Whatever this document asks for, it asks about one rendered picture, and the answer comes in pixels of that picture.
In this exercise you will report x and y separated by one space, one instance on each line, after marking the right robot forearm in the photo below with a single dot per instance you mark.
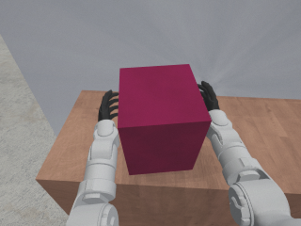
236 162

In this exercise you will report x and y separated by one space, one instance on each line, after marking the pedestal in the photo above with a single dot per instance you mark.
270 128

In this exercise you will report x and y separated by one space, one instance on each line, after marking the robot right upper arm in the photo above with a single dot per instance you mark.
260 203

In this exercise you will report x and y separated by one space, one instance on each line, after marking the carton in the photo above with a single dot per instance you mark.
162 118

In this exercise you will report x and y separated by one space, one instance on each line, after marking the robot left upper arm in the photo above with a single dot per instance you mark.
98 214

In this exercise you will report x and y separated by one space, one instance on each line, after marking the left robot forearm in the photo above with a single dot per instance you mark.
99 185

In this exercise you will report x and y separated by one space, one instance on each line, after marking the robot right hand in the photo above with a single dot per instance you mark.
209 96

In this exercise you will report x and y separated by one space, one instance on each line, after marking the robot left hand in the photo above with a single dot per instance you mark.
105 109

